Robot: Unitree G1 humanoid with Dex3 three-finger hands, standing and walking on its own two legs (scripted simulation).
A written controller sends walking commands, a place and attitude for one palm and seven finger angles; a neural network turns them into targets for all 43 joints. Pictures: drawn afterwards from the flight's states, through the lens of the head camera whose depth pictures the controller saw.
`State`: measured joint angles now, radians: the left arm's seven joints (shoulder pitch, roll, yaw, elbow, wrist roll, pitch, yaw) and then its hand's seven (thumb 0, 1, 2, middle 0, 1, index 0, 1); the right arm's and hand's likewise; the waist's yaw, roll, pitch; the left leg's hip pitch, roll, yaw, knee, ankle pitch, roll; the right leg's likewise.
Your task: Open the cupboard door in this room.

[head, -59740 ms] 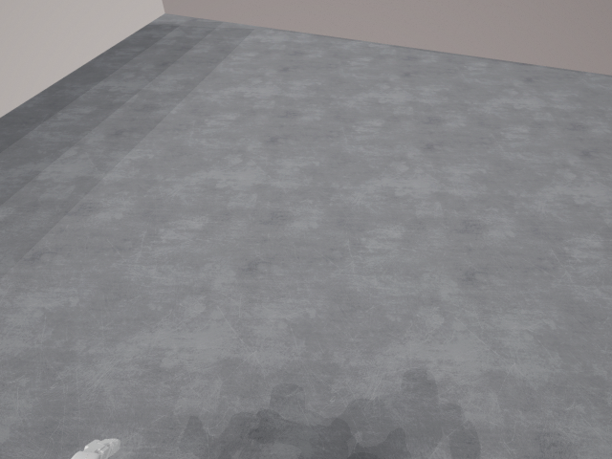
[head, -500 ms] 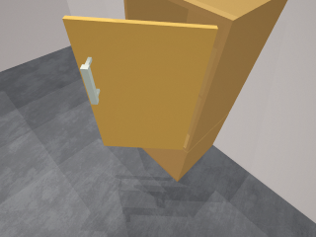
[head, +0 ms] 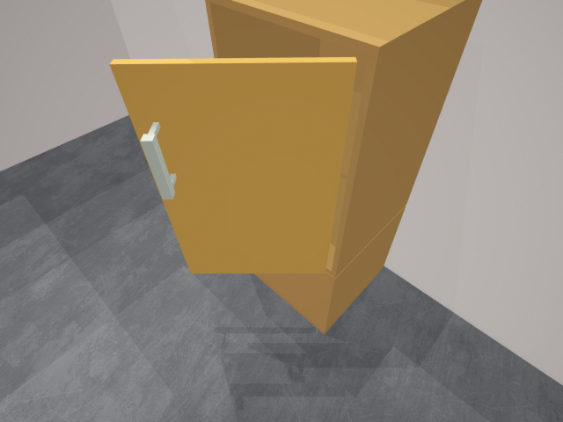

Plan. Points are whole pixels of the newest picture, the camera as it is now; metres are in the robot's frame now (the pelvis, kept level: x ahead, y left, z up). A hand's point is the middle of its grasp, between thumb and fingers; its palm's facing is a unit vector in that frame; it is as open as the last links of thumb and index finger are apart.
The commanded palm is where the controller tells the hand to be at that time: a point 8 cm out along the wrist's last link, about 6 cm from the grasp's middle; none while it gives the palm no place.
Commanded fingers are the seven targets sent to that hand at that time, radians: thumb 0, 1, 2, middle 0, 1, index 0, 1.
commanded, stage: come to a stop and stand still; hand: left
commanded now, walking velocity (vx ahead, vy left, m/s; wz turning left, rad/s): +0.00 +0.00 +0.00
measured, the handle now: (162, 161) +0.53 +0.25 +0.08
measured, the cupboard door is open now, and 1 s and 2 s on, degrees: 43 43 43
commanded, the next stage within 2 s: look again from close up in 0.04 s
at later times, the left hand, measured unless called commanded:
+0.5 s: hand out of the picture +0.03 +0.17 -0.17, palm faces +0.00 -0.98 -0.20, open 7.4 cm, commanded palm none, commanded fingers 0.00 0.90 0.90 -0.20 -0.30 -0.20 -0.30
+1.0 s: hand (163, 357) +0.21 +0.18 +0.00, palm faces +0.05 -1.00 -0.04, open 8.0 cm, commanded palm +0.14 +0.25 -0.03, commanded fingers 0.00 0.53 0.74 -0.23 -0.54 -0.23 -0.54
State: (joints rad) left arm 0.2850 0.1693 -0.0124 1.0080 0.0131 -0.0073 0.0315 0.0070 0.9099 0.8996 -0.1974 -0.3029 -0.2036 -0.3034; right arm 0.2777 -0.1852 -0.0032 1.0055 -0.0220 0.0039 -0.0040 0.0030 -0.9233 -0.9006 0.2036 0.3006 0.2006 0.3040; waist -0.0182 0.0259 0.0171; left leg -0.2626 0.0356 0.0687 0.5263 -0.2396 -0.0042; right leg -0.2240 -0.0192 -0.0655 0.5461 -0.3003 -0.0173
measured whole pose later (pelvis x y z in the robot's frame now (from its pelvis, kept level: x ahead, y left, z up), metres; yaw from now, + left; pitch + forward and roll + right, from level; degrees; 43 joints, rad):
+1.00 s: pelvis +0.00 +0.00 -0.04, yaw +1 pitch +9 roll +1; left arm 0.35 0.17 0.15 0.18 -0.23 -0.57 -0.24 0.01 0.75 0.83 -0.20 -0.41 -0.21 -0.41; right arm 0.15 -0.23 -0.06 0.64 0.01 -0.26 0.00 0.01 -0.91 -0.90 0.21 0.30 0.20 0.30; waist -0.01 -0.02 -0.12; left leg -0.66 0.04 0.05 0.89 -0.38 -0.01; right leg -0.62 -0.04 -0.07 0.92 -0.46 -0.03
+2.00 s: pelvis +0.00 +0.01 -0.02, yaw +2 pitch +4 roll -2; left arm 0.11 0.36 0.35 0.18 -0.34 -0.19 -0.39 -0.01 -0.40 0.34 -0.29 -1.14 -0.30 -1.14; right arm 0.25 -0.26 0.05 0.59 0.05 -0.25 -0.09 0.01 -0.90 -0.90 0.21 0.30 0.20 0.30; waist 0.01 0.03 -0.06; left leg -0.50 0.04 0.02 0.77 -0.35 0.01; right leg -0.42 -0.02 -0.10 0.73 -0.38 0.00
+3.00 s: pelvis +0.00 +0.00 -0.01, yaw +1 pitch +3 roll -1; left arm -0.12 0.42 0.44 0.43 -0.33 -0.13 -0.46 -0.01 -0.50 0.30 -0.30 -1.20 -0.30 -1.20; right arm 0.26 -0.28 0.05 0.63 0.06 -0.22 -0.12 0.01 -0.90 -0.90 0.21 0.30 0.20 0.30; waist 0.01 0.04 -0.04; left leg -0.40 0.04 0.04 0.64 -0.29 0.00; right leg -0.33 -0.01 -0.09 0.63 -0.34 -0.02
